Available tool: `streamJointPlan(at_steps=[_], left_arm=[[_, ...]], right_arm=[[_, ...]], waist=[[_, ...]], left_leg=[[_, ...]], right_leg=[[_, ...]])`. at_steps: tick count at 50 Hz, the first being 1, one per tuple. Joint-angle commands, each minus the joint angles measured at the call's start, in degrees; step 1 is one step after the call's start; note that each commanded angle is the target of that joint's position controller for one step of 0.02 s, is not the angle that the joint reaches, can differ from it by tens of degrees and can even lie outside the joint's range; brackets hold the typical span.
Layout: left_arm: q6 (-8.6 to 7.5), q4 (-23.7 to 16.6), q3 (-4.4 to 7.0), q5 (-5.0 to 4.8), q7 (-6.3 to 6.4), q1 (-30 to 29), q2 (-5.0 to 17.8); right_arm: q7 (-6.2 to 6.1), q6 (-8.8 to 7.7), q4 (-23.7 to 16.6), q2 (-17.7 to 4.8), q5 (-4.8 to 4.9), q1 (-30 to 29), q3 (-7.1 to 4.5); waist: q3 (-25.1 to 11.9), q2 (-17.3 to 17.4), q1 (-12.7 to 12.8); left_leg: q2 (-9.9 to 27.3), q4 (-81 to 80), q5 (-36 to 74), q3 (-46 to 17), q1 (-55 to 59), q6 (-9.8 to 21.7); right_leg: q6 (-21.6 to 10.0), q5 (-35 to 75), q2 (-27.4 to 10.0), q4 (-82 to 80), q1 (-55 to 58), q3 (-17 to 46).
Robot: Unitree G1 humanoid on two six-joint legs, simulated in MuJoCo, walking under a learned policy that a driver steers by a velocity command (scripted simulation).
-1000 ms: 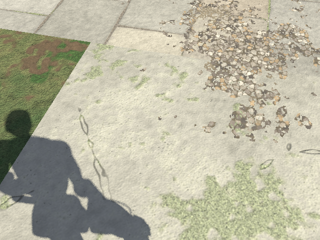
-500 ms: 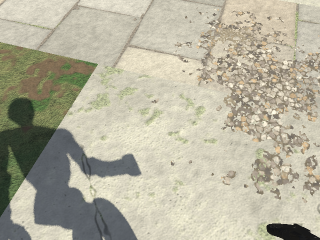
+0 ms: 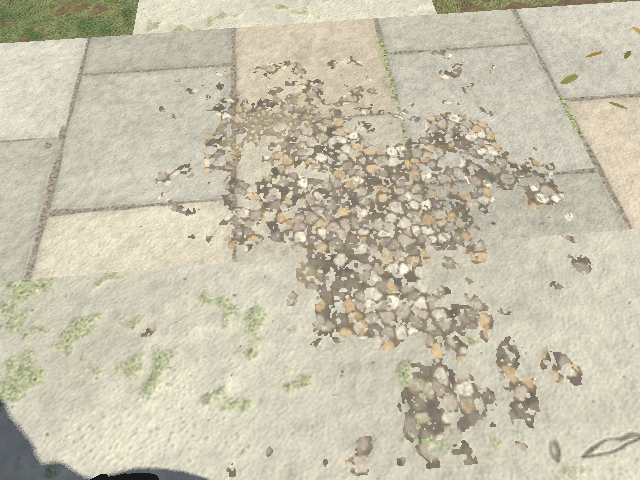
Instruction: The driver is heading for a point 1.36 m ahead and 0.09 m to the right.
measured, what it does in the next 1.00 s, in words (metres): walks ahead, turning right: right foot, then left foot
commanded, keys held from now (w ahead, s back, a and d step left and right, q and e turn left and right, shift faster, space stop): w+e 0.30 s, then w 0.70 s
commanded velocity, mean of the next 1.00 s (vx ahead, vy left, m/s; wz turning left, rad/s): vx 0.50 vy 0.00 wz -0.31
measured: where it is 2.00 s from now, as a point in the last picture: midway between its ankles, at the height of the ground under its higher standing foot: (393, 212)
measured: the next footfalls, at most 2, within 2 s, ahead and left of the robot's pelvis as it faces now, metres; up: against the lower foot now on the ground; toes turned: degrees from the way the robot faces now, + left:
right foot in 0.02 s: +0.17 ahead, -0.09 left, +0.00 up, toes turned -4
left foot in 0.52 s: +0.50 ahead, +0.05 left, +0.00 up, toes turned -16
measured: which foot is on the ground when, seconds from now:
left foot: down 0.00-0.00, up 0.02-0.50, down 0.52-1.00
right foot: up 0.00-0.00, down 0.02-0.54, up 0.56-1.00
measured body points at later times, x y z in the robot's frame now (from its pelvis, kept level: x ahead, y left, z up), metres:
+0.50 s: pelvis +0.30 -0.02 +0.01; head +0.32 -0.04 +0.46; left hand +0.39 +0.26 -0.10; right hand +0.47 -0.30 -0.07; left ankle +0.46 +0.06 -0.71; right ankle +0.13 -0.09 -0.72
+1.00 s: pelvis +0.56 -0.10 +0.01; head +0.59 -0.12 +0.46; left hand +0.86 +0.03 -0.06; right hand +0.46 -0.37 -0.12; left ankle +0.46 +0.06 -0.72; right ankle +0.66 -0.26 -0.71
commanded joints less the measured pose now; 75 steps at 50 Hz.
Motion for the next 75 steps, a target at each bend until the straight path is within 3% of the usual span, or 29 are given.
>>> streamJointPlan(at_steps=[1,2,3,4,5,7,12,16,20,23,25,26,27,28,29,31,35,42,47,49,51,52,53,54,57,61,68,73,75], left_arm=[[0.15,1.61,6.42,-0.2,1.62,22.05,15.69],[-0.39,0.99,6.73,-0.32,1.82,19.46,20.95],[-1.08,-0.44,5.35,0.55,1.52,22.25,16.77],[-1.83,0.01,4.43,0.89,1.48,20.19,13.34],[-2.24,-0.79,3.72,0.36,1.55,16.2,10.95],[-2.42,-2.9,2.51,0.94,1.79,9.49,7.56],[-2.72,-2.74,3.21,0.45,3.61,12.79,10.9],[-2.09,-2.18,3.09,0.19,4.22,15.91,10.55],[-1.99,-0.18,2.63,0.17,4.16,20.1,9.41],[-1.33,0.35,2.81,0.55,4.57,20.74,10.16],[-1.02,-0.41,2.51,0.63,4.52,18.5,9.78],[-1.16,-1.8,1.66,1.2,4.32,16.89,8.21],[-1.87,-1.71,0.54,0.39,4.17,25.1,4.5],[-2.54,-1.21,0.25,-0.17,4.01,26.01,5.86],[-2.76,-2.09,1.27,-0.82,3.78,19.98,10.15],[-3.0,-4.37,1.13,0.55,3.66,11.77,9.45],[-2.26,-4.12,0.7,0.95,3.68,13.84,5.88],[-3.03,-7.54,-0.7,0.9,2.87,1.1,3.61],[-3.62,-10.22,-0.45,0.27,1.39,-4.79,5.06],[-3.89,-9.69,0.29,0.45,1.15,-1.3,6.78],[-3.84,-5.51,2.66,1.27,1.92,14.4,11.74],[-3.49,-4.66,3.99,2.51,2.48,22.42,17.83],[-3.08,-3.58,3.56,1.28,2.28,24.43,16.1],[-2.9,-3.87,2.29,0.91,2.31,21.55,12.52],[-3.05,-4.78,0.62,1.67,2.03,11.85,7.87],[-4.68,-3.09,1.15,1.99,2.09,10.3,8.59],[-4.6,0.25,1.67,1.89,3.45,13.58,10.63],[-2.8,2.92,2.32,0.89,3.83,17.05,11.97],[-1.86,2.77,2.71,0.59,4.34,15.85,13.3]], right_arm=[[-0.52,-0.1,-5.13,-10.13,-0.63,-3.09,-1.65],[0.38,-2.01,-8.3,-1.02,-2.17,1.49,0.89],[1.29,-4.75,-9.76,-5.51,0.51,-4.71,0.41],[1.7,-5.93,-11.2,-7.14,2.32,-9.37,-0.08],[1.41,-6.42,-10.73,-6.95,1.4,-9.61,0.06],[0.97,-5.33,-9.81,-8.09,-0.56,-7.88,-0.99],[0.67,-2.93,-13.03,-5.06,-1.92,-13.33,-0.47],[1.59,-3.38,-15.32,-3.33,-1.26,-20.61,0.48],[2.89,-4.24,-17.15,-4.46,-0.71,-24.51,0.61],[3.47,-5.04,-17.59,-6.2,-0.71,-23.27,0.17],[3.19,-5.52,-15.26,-8.58,-1.21,-13.97,-1.08],[2.94,-5.62,-13.91,-11.07,-2.04,-4.56,-1.83],[2.78,-5.01,-12.04,-15.57,-2.59,4.32,-3.29],[3.36,-4.5,-10.35,-11.98,-0.74,6.11,-2.48],[3.16,-4.08,-11.05,-8.37,0.26,2.54,-1.39],[2.96,-3.13,-12.16,-5.81,-0.88,-4.22,-0.18],[2.98,-3.72,-11.36,-5.75,-1.06,-5.03,0.2],[2.03,-2.61,-8.92,-9.43,0.26,0.6,-0.55],[1.91,-1.16,-6.89,-10.41,0.63,4.57,-0.69],[1.61,-0.53,-6.75,-11.52,0.68,3.53,-0.98],[1.31,-0.37,-7.63,-9.41,0.14,2.41,-0.01],[1.44,-1.36,-9.75,-4.21,-0.97,6.28,1.76],[1.82,-2.6,-9.2,-3.68,-0.41,7.74,2.26],[2.22,-3.3,-10.02,-8.92,0.98,3.43,0.82],[2.08,-2.68,-11.45,-8.2,-0.16,-3.0,0.48],[1.81,-0.1,-10.78,-5.01,0.17,-1.36,0.9],[3.12,-0.53,-14.32,-3.15,0.06,-12.58,1.4],[4.72,-0.45,-18.59,-3.17,0.13,-18.62,1.57],[5.3,-0.37,-19.71,-4.37,0.06,-17.44,0.99]], waist=[[-12.52,-0.9,13.5],[-16.64,-14.08,5.38],[-22.21,-8.09,9.67],[-14.5,-5.67,9.72],[-10.22,-1.01,7.2],[-6.69,0.24,2.65],[-3.37,-0.22,2.6],[-2.27,-3.48,5.73],[-1.26,-4.37,8.06],[-1.05,-5.87,6.93],[-5.92,-6.27,1.91],[-13.77,-3.84,-2.5],[-23.38,10.25,-1.85],[-23.64,17.12,-2.14],[-13.54,10.44,-2.82],[-3.16,3.11,-0.29],[-2.51,6.13,3.2],[-1.17,4.66,-0.85],[0.53,5.7,-1.97],[-1.32,6.59,0.98],[-11.79,4.49,8.57],[-21.35,-6.93,9.07],[-26.7,-15.43,8.98],[-18.5,-9.86,9.42],[-5.23,-3.28,4.42],[-2.73,-3.47,1.51],[0.66,-1.54,5.48],[2.57,-1.46,7.47],[0.83,-3.12,5.75]], left_leg=[[8.55,36.4,46.39,-2.33,-18.67,4.12],[-4.04,54.99,-6.54,-9.94,-43.55,1.01],[-4.73,60.53,-7.95,-22.35,-50.28,2.24],[-1.97,59.34,-2.41,-22.44,-55.38,3.79],[0.86,54.33,2.85,-22.57,-52.87,4.67],[3.89,46.52,7.46,-22.88,-43.81,4.06],[2.2,30.53,17.41,-20.7,-42.56,0.22],[-1.46,13.51,31.23,-19.72,-38.07,0.34],[-2.04,7.72,32.56,-20.08,-37.78,2.2],[-2.7,5.39,24.84,-19.42,-37.29,4.73],[-4.26,2.91,24.76,-17.51,-24.23,7.85],[2.39,6.11,27.82,-23.85,-8.74,11.7],[14.96,5.05,20.24,-46.39,14.55,21.31],[19.36,-3.45,8.49,-61.86,17.55,23.34],[17.64,-4.73,0.47,-56.23,10.31,20.38],[12.82,-8.05,6.99,-43.46,-6.39,17.47],[8.79,-12.29,21.77,-33.22,-15.38,17.24],[5.99,-13.09,29.26,-22.9,-14.34,14.74],[10.01,-9.19,30.04,-24.92,-6.39,13.61],[10.38,-4.35,39.05,-24.46,-4.55,12.27],[5.52,14.82,45.58,-19.75,-12.2,9.02],[-1.43,37.26,24.47,-16.05,-33.08,5.12],[-6.02,49.02,-6.79,-21.59,-45.16,4.16],[-2.35,53.65,-5.2,-23.87,-51.39,4.68],[3.79,45.31,6.68,-21.59,-46.75,4.52],[4.62,40.42,13.77,-22.39,-43.56,2.8],[2.15,20.0,32.86,-20.64,-44.04,3.26],[0.88,13.66,25.74,-17.91,-47.61,5.84],[-1.51,12.9,19.45,-14.84,-43.65,7.71]], right_leg=[[-6.67,-0.65,-0.42,-5.0,35.52,8.61],[-16.81,-8.41,-13.73,-11.77,51.56,41.84],[-18.16,-12.0,-16.89,-19.81,54.86,52.41],[-15.21,-6.95,-15.56,-20.12,50.66,43.95],[-12.86,-1.43,-12.87,-19.5,41.93,35.97],[-10.44,8.12,-8.95,-21.02,28.02,27.0],[-9.74,15.66,-5.48,-23.61,19.81,20.43],[-6.09,9.53,-2.28,-22.43,18.12,17.51],[-5.46,6.81,-5.49,-19.38,24.15,20.86],[-4.7,13.05,-8.23,-15.23,30.58,24.01],[-2.66,28.6,-5.08,-5.92,30.63,21.67],[-0.73,24.84,-2.15,6.93,23.49,19.06],[4.22,3.32,6.27,29.09,2.71,13.44],[4.93,-24.81,7.9,37.47,-8.12,15.18],[4.7,-21.79,4.36,41.59,-13.64,15.88],[4.43,-13.53,-0.64,35.98,-12.18,11.31],[5.5,-8.78,-4.19,26.11,-5.83,9.0],[7.13,10.55,-2.49,1.53,-2.66,5.27],[5.08,6.41,-0.67,-5.54,-2.76,4.88],[3.28,3.13,0.95,-8.07,3.38,3.67],[-0.77,6.16,-0.84,-7.87,27.69,5.39],[-8.35,5.69,-15.9,-6.95,50.68,26.81],[-13.77,-1.97,-21.51,-15.36,56.41,45.83],[-11.19,-7.05,-19.27,-16.98,50.88,40.45],[-7.33,1.5,-12.4,-22.16,28.44,23.67],[-7.49,7.4,-11.44,-28.06,20.71,14.15],[-3.48,10.72,-10.04,-29.72,24.6,1.53],[-1.98,16.65,-13.49,-25.1,35.98,-1.02],[-0.51,32.01,-13.87,-19.32,38.31,-2.8]])
Keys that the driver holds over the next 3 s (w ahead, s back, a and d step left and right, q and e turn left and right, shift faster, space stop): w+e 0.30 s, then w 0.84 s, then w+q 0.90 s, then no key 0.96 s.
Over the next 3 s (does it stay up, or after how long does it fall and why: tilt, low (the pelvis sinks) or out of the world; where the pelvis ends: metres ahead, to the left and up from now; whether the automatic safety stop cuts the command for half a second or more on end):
stays up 1.30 -0.16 0.01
